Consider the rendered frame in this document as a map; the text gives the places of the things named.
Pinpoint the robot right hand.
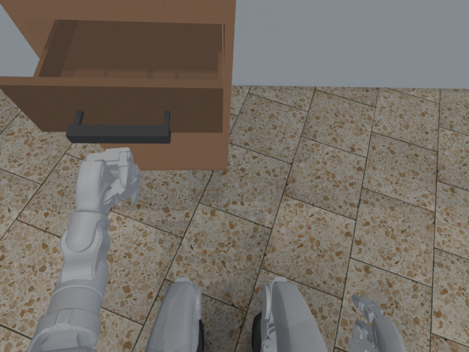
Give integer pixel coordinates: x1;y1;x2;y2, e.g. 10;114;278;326
348;294;407;352

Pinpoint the handle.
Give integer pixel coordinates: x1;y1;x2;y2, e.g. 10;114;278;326
47;0;165;15
65;110;171;144

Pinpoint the left robot thigh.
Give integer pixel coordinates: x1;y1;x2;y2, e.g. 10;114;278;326
144;282;202;352

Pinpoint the drawer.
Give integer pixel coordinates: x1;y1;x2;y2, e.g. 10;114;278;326
0;20;224;133

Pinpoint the robot left forearm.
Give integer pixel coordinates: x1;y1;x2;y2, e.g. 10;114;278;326
26;210;111;352

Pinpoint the cabinet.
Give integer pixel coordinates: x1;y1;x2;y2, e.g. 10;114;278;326
0;0;236;171

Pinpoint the robot left hand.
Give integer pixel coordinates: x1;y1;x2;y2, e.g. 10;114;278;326
75;147;141;217

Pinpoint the robot right shin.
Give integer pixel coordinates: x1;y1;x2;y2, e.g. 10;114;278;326
260;276;287;352

